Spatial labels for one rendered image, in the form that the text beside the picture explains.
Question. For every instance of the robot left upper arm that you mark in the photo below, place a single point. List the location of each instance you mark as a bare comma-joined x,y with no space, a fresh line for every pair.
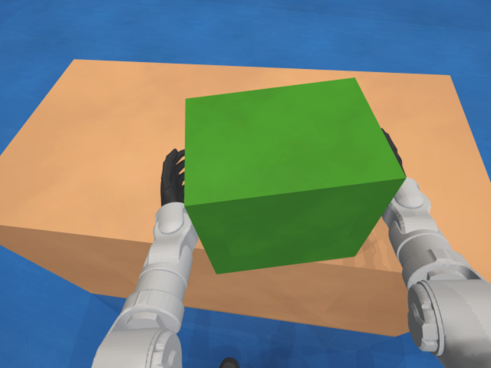
157,347

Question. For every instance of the robot right upper arm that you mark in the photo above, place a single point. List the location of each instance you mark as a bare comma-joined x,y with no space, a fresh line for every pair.
452,320

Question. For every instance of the robot left forearm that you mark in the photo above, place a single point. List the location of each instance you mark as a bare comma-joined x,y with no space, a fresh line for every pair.
158,297

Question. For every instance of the pedestal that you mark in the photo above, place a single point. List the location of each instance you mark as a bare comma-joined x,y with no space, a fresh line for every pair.
80,189

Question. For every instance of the right robot hand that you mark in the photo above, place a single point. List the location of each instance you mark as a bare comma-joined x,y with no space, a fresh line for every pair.
394,148

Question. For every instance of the robot right forearm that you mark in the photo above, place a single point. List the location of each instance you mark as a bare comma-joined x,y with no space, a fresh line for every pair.
420,246

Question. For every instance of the left robot hand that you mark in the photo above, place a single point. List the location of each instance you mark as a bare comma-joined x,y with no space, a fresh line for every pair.
171,189

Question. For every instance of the carton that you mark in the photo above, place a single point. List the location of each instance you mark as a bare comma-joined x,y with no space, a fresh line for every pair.
286,175

